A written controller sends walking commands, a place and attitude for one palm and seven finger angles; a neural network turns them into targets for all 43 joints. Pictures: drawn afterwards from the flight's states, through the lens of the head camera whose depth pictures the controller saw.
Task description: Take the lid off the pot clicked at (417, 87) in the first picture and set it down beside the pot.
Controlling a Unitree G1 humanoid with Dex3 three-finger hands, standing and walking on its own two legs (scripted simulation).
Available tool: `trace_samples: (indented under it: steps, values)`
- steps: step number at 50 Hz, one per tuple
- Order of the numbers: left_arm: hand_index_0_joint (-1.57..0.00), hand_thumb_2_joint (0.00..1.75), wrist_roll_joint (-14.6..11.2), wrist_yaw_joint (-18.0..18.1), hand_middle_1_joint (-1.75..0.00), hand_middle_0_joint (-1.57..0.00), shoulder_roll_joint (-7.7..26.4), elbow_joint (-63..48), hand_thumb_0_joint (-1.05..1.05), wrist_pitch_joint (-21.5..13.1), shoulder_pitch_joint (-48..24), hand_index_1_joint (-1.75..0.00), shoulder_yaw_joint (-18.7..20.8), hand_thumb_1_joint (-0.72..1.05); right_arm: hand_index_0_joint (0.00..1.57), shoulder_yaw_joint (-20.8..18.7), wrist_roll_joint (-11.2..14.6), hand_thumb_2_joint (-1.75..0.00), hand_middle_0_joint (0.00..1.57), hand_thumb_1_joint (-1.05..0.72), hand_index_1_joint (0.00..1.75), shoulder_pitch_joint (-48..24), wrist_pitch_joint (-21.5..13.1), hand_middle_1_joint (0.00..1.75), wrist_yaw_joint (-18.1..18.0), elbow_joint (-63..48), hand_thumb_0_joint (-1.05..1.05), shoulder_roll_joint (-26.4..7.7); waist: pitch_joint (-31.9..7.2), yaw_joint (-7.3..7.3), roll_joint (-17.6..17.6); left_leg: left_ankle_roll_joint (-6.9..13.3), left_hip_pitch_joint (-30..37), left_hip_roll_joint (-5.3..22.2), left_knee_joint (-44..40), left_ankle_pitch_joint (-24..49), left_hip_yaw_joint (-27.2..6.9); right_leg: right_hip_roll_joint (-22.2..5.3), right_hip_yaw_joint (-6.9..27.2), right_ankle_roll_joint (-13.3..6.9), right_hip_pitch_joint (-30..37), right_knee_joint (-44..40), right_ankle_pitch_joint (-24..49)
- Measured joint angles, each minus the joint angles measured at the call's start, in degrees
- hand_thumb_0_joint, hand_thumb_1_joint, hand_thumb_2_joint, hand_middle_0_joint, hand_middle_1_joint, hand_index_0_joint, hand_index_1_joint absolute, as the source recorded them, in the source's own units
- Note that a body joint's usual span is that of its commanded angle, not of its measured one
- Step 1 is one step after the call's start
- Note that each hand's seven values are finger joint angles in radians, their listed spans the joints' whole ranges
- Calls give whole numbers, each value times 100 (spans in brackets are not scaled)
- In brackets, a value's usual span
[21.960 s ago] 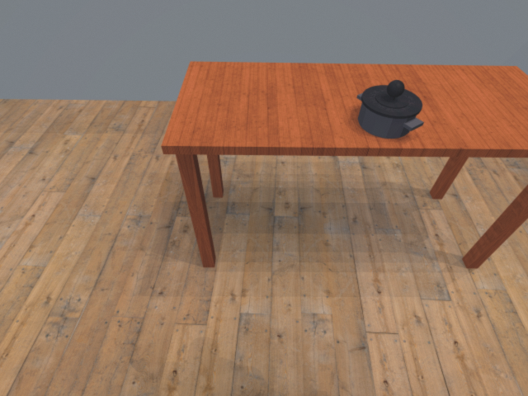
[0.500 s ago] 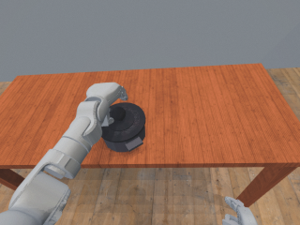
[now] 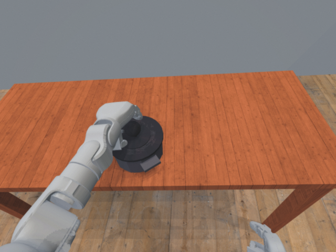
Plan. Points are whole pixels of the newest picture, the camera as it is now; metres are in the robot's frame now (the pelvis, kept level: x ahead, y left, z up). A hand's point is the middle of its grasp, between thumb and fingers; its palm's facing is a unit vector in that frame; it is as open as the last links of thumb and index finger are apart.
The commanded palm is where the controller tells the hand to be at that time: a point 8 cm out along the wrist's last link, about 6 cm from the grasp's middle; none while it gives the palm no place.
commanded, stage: lower the open fingers around the knob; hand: left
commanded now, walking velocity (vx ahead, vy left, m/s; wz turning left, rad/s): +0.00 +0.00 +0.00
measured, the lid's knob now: (132, 128) +0.43 +0.12 +0.04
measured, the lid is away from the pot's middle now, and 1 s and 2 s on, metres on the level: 0.00 0.00 0.00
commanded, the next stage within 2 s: close the fingers and squeeze the knob in 0.36 s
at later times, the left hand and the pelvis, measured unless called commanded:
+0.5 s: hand (124, 133) +0.40 +0.14 +0.06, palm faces -0.29 -0.07 -0.96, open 10.4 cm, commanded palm +0.39 +0.14 +0.12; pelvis +0.00 +0.01 +0.00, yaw +0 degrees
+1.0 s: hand (124, 134) +0.40 +0.14 +0.05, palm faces -0.30 -0.08 -0.95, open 8.9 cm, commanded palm +0.39 +0.14 +0.12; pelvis +0.00 +0.00 +0.00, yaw +0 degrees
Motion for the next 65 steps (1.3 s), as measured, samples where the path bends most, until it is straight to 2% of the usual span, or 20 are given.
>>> trace_samples:
  steps: [7, 10, 22, 28, 36, 48, 65]
  values:
    - [-80, 141, 93, 96, -9, -82, -47, -16, 0, -50, 72, -7, -125, -32, 19, -53, -4, -90, 20, -91, 30, 11, 44, 30, 46, -16, 1, -8, -9, 12, -44, 17, -110, -11, 83, -36, -14, -15, -13, 13, -84, 44, -20]
    - [-80, 141, 88, 179, -9, -82, -63, 66, 0, -121, 107, -7, -20, -32, 19, -28, -5, -90, 20, -91, 30, -2, 49, 30, 35, 2, 1, -5, -16, -5, -46, 22, -125, -6, 97, -52, 9, -8, 9, 19, -105, 51, -22]
    - [-81, 141, 60, 216, -9, -82, -114, 222, 0, 63, -20, -8, -153, -32, 19, -49, -8, -90, 20, -91, 30, 92, 84, 30, 49, 74, 1, 43, -42, -24, -6, 45, -163, -28, 109, -60, 10, -30, 14, 40, -142, 64, -30]
    - [-81, 136, 83, 238, -9, -81, -167, 360, 0, -14, -77, -9, -116, -29, 19, -20, -5, -90, 20, -91, 30, 124, 66, 30, 38, 103, 1, 41, -73, -37, 2, 42, -166, -24, 115, -70, 21, -24, 26, 40, -154, 77, -39]
    - [-73, 124, 71, 249, -31, -73, -162, 276, 0, -5, -35, -31, -109, -19, 19, -57, -22, -90, 20, -91, 30, 157, 45, 30, 29, 89, 1, 19, -66, -42, 9, 29, -147, -7, 89, -58, 20, -6, 24, 27, -135, 49, -26]
    - [-67, 116, 70, 195, -65, -66, -91, 355, 0, -18, -48, -65, -66, -5, 19, -67, -5, -90, 20, -91, 30, 117, 28, 30, -8, 85, 1, -26, -50, -45, -13, 2, -147, 20, 91, -55, 2, 20, 5, -2, -127, 39, -23]
    - [-65, 100, 83, 188, -90, -70, -107, 234, 1, -20, -6, -86, -130, 13, 19, -64, -5, -90, 20, -91, 30, 71, 45, 30, 10, 57, 1, 4, -48, -29, 14, 4, -144, 10, 83, -47, -9, 10, -3, 0, -123, 40, -24]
